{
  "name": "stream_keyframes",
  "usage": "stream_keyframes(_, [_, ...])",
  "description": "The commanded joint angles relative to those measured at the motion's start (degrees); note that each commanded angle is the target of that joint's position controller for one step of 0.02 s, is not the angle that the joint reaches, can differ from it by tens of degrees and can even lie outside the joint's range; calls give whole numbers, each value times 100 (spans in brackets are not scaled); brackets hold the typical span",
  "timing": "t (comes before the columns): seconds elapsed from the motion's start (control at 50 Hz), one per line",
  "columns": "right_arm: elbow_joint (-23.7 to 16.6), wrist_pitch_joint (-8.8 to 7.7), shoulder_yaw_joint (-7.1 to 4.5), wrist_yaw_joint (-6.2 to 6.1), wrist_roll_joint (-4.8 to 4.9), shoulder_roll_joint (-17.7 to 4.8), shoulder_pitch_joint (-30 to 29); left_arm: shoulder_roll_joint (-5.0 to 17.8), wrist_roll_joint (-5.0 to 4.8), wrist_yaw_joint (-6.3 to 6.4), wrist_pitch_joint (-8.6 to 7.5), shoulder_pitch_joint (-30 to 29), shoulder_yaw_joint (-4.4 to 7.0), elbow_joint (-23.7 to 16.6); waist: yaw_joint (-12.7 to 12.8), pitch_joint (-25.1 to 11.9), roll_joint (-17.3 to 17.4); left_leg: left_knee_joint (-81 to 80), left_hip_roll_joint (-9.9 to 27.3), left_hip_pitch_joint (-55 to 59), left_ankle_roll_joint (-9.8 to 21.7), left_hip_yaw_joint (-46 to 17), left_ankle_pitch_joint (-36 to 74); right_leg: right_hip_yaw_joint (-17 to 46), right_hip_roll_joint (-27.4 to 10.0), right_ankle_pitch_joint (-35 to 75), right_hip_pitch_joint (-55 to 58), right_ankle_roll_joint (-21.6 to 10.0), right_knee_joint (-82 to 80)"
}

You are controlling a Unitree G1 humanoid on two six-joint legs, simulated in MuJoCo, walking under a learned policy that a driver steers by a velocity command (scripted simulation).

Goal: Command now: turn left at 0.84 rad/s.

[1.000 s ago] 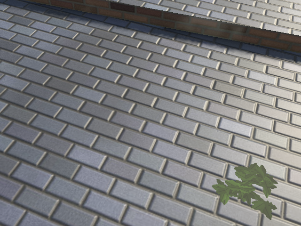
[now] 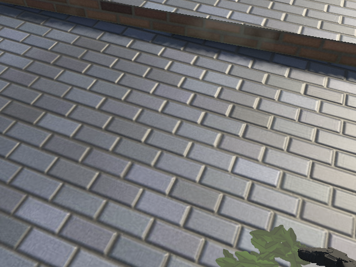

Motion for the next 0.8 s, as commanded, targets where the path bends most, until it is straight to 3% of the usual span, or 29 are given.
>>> stream_keyframes(0.02, [-530,-197,-112,129,145,-384,-394,1013,27,-112,103,277,284,-258,172,-87,-714,-1190,-279,721,276,500,-737,935,-1530,1233,335,-513,-954])
stream_keyframes(0.04, [-468,-271,-143,109,121,-443,-164,1061,-41,-163,160,271,303,-216,47,-195,-542,-1734,-373,1086,361,475,-623,791,-1505,1669,446,-407,-341])
stream_keyframes(0.06, [-281,-375,-193,34,53,-521,282,1052,-118,-234,195,429,316,-119,-189,-473,-40,-2464,-518,1822,444,272,-137,472,-1277,2378,321,-220,789])
stream_keyframes(0.08, [-50,-496,-325,-90,-64,-1011,1106,900,-145,-290,180,493,286,-232,-524,-915,763,-2938,94,3070,708,-1073,646,439,-952,1226,-844,104,2583])
stream_keyframes(0.1, [-206,-472,-548,-137,17,-2150,1313,275,-104,-404,134,36,100,-1068,-382,-1032,2047,-3247,1935,4034,1793,-4412,3511,919,397,-2176,-3414,599,3998])
stream_keyframes(0.12, [29,-418,-602,-157,192,-2002,1979,615,114,-422,164,-863,132,-1248,-985,-1283,876,-3419,1880,4098,2057,-4327,3246,2252,426,-1948,-3713,563,4198])
stream_keyframes(0.14, [116,-377,-525,-217,108,-1889,1687,486,-35,-379,155,-950,94,-1346,-726,-939,1030,-3425,1614,3700,1959,-3718,2535,2413,429,-1379,-3789,531,4118])
stream_keyframes(0.16, [73,-309,-434,-272,52,-1572,1159,431,-67,-293,123,-772,71,-1192,-398,-426,997,-3425,1183,3092,1689,-3044,1984,2423,380,-720,-3648,496,3921])
stream_keyframes(0.18, [-34,-269,-327,-315,89,-1267,611,509,-16,-210,137,-527,91,-1058,-116,-306,1129,-3436,828,2582,1451,-2514,1886,2408,379,-244,-3306,484,3712])
stream_keyframes(0.2, [-79,-270,-244,-320,87,-1031,322,612,66,-173,183,-231,117,-900,43,-419,1096,-3425,580,2134,1402,-2119,2185,2348,469,32,-2773,486,3634])
stream_keyframes(0.22, [-41,-304,-211,-291,56,-987,279,663,63,-175,233,-48,129,-799,132,-613,856,-3378,527,1953,1380,-1877,2507,2305,569,136,-2365,455,3540])
stream_keyframes(0.26, [112,-389,-194,-227,9,-967,432,542,-37,-237,273,95,74,-691,148,-776,586,-3401,507,1847,1350,-1634,2768,2227,657,128,-1869,396,3011])
stream_keyframes(0.32, [301,-460,-40,-232,-31,-642,558,168,-129,-330,266,-49,-98,-620,-39,-769,706,-3680,518,1663,1160,-1358,1372,2251,603,490,-1013,210,1557])
stream_keyframes(0.34, [375,-470,-2,-237,-63,-590,661,158,-129,-366,265,-137,-106,-600,-146,-705,817,-3788,567,1545,1123,-1340,663,2222,663,574,-714,165,1209])
stream_keyframes(0.38, [417,-442,-62,-260,-107,-885,789,412,-111,-417,248,-421,-8,-744,-272,-409,952,-3733,756,1476,1137,-1463,7,2077,920,298,-653,63,957])
stream_keyframes(0.44, [508,-391,-132,-334,-52,-1128,942,417,-94,-458,97,-252,28,-792,-92,-175,625,-3024,826,1677,920,-1384,709,1998,1056,467,-318,-151,-198])
stream_keyframes(0.46, [535,-400,-142,-363,-65,-1075,1028,501,-38,-456,12,-175,41,-803,-86,-110,289,-2455,598,1679,665,-1156,629,2518,829,835,-192,-223,-814])
stream_keyframes(0.48, [312,-404,-94,-347,-35,-779,1130,1119,-10,-438,-76,-152,187,-893,-331,-120,-1019,-1200,-243,1009,242,-423,-271,4523,-354,2142,39,-604,-1323])
stream_keyframes(0.5, [93,-386,-64,-354,-36,-778,570,1481,-117,-448,-36,328,342,-750,84,22,-1717,-577,-962,-95,62,-343,-1797,5927,-1001,2964,381,-1226,-1788])
stream_keyframes(0.52, [58,-381,-62,-345,-84,-755,382,1379,-143,-422,-14,752,330,-645,188,-39,-1180,50,-885,-459,100,-820,-2012,5990,-951,2662,783,-1487,-1798])
stream_keyframes(0.56, [160,-398,-46,-311,-44,-658,362,1183,-183,-336,75,245,332,-670,-63,-49,-529,277,-650,-452,74,-987,-1120,5055,-358,2194,626,-1257,-1535])
stream_keyframes(0.6, [268,-394,-20,-283,-98,-617,468,1051,-194,-309,119,-165,345,-767,-160,-301,-553,149,-684,-90,-43,-862,-525,4518,139,2449,438,-1040,-1459])
stream_keyframes(0.64, [279,-360,8,-263,-104,-584,408,1029,-218,-337,138,-60,379,-735,-68,-469,-516,-35,-743,-21,-144,-831,-342,4508,279,2361,493,-1000,-1402])
stream_keyframes(0.7, [171,-368,52,-257,-80,-579,90,1138,-218,-355,173,139,449,-694,129,-482,-562,-624,-765,7,-174,-951,-109,4859,337,1617,507,-1011,-1373])
stream_keyframes(0.8, [100,-507,43,-305,-11,-781,-52,1391,-89,-424,203,-22,544,-793,187,-414,-766,-1449,-965,719,-60,-1087,-211,5553,449,1337,77,-1009,-1303])
Keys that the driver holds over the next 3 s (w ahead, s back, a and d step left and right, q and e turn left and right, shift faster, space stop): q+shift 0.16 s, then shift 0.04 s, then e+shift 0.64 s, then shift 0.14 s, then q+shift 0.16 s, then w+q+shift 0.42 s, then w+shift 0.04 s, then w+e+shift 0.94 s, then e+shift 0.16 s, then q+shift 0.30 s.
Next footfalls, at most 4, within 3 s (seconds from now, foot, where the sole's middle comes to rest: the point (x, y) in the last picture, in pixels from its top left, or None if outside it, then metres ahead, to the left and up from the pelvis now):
0.08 left None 0.10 0.13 -0.76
0.46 right None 0.16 -0.07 -0.76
0.90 left None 0.22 0.12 -0.76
1.22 right None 0.14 -0.07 -0.76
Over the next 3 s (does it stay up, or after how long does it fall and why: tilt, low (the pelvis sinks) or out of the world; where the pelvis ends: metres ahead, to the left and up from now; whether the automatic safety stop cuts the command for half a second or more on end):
stays up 1.38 0.13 0.00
